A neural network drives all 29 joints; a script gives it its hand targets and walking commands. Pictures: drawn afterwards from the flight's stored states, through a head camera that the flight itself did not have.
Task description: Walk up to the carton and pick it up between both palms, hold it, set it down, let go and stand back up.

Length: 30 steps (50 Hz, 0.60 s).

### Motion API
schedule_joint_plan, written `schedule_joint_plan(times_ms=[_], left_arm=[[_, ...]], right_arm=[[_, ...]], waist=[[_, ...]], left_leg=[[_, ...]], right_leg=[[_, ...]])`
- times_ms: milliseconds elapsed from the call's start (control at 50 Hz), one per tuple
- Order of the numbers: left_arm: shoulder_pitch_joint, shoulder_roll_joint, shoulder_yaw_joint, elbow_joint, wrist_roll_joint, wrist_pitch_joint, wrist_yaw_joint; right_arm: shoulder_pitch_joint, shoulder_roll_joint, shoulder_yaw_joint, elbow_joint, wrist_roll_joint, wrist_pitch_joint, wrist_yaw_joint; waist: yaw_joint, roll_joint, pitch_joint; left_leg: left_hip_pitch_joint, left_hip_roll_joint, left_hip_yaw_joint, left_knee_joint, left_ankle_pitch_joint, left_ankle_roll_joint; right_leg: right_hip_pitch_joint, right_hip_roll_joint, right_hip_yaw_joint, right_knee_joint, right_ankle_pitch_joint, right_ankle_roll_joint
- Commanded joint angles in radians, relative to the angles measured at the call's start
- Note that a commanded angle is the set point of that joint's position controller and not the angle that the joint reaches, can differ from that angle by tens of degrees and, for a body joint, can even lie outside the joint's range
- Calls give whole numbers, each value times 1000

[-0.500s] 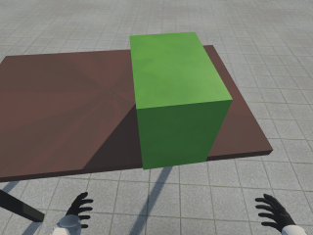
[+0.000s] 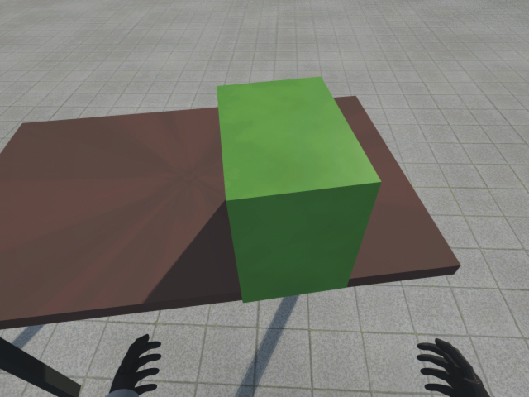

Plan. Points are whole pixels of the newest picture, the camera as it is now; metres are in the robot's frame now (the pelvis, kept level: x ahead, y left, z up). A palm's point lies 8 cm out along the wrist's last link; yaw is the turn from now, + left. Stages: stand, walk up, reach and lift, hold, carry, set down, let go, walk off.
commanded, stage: reach and lift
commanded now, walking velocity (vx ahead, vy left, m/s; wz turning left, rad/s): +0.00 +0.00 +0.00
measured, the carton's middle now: (282, 188) +0.48 -0.01 +0.04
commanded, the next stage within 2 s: none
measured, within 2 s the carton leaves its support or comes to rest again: neither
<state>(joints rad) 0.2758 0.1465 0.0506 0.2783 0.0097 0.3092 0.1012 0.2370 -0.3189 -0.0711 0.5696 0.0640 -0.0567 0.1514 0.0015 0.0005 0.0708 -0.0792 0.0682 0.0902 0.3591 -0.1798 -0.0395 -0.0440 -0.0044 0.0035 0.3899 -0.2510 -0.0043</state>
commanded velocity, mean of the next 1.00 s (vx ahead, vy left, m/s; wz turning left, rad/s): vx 0.00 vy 0.00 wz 0.00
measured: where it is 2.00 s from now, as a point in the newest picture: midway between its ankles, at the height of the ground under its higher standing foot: outside the picture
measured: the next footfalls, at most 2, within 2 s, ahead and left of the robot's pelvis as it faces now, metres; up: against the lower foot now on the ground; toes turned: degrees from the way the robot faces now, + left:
none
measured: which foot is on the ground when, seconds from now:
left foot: down 0.00-1.00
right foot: down 0.00-1.00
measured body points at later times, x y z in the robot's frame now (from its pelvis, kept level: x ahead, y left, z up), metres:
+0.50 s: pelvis +0.02 -0.01 +0.00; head +0.01 +0.00 +0.45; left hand +0.19 +0.20 -0.04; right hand +0.19 -0.27 -0.03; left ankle +0.01 +0.14 -0.74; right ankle -0.02 -0.12 -0.74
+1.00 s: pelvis +0.01 -0.02 +0.00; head +0.00 -0.01 +0.45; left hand +0.22 +0.17 +0.00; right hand +0.22 -0.26 +0.00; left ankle +0.01 +0.14 -0.74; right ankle -0.02 -0.12 -0.74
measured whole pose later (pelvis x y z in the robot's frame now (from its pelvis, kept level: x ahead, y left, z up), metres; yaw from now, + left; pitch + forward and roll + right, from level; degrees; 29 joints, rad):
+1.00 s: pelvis +0.01 -0.02 +0.00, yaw -1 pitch -1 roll +1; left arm 0.31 0.02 0.00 0.11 0.00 -0.05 0.21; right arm 0.23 -0.41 0.11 0.43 0.40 -0.32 0.17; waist 0.02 -0.05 -0.01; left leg -0.12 0.09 0.07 0.33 -0.17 -0.06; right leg -0.11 0.03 0.02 0.39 -0.25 -0.04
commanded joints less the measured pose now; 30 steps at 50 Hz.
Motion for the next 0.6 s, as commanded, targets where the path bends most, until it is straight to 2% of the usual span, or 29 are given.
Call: schedule_joint_plan(times_ms=[0, 180, 240, 260, 300, 320, 420, 440, 520, 580], left_arm=[[-53, 80, 35, -179, 13, -72, 21], [-34, 25, 12, -213, 31, -194, 56], [-21, 10, 0, -233, 34, -231, 66], [-15, -1, -4, -235, 35, -241, 68], [-17, 1, -2, -251, 42, -262, 72], [-6, -8, -12, -255, 40, -270, 75], [26, -20, -14, -273, 34, -308, 74], [26, -26, -15, -268, 37, -312, 73], [29, -47, -29, -284, 27, -344, 73], [32, -42, -40, -318, 19, -373, 80]], right_arm=[[-80, -183, -67, -151, 29, -59, 4], [-72, -182, -34, -162, 92, -138, 21], [-56, -195, -26, -156, 112, -167, 24], [-55, -197, -28, -152, 121, -176, 24], [-53, -199, -18, -159, 136, -191, 24], [-48, -205, -17, -167, 145, -199, 24], [-19, -213, 11, -195, 185, -230, 18], [-18, -221, 15, -180, 193, -232, 17], [-18, -232, 16, -213, 215, -256, 15], [-5, -231, 28, -234, 238, -272, 19]], waist=[[16, -61, -62], [28, -61, -77], [20, -59, -102], [23, -42, -104], [30, -47, -109], [21, -50, -117], [20, -76, -123], [21, -63, -113], [11, -89, -104], [13, -80, -133]], left_leg=[[177, -77, -10, -36, 73, 15], [171, -79, -11, -51, 95, 16], [202, -78, -21, -49, 136, 13], [187, -78, -19, -49, 141, 10], [192, -82, -19, -48, 166, 12], [202, -80, -20, -47, 176, 6], [196, -84, -29, -44, 243, 14], [193, -84, -33, -48, 247, 15], [187, -84, -39, -46, 242, 18], [184, -83, -36, -47, 230, 19]], right_leg=[[-213, 52, -30, -114, 171, -6], [-204, 47, -10, -126, 173, -17], [-206, 50, -11, -123, 212, -20], [-201, 49, -5, -127, 209, -25], [-198, 50, -6, -131, 218, -25], [-200, 53, -9, -130, 231, -28], [-168, 49, -1, -133, 321, -26], [-165, 46, 1, -137, 328, -26], [-178, 51, 1, -132, 338, -25], [-182, 47, 7, -125, 329, -29]])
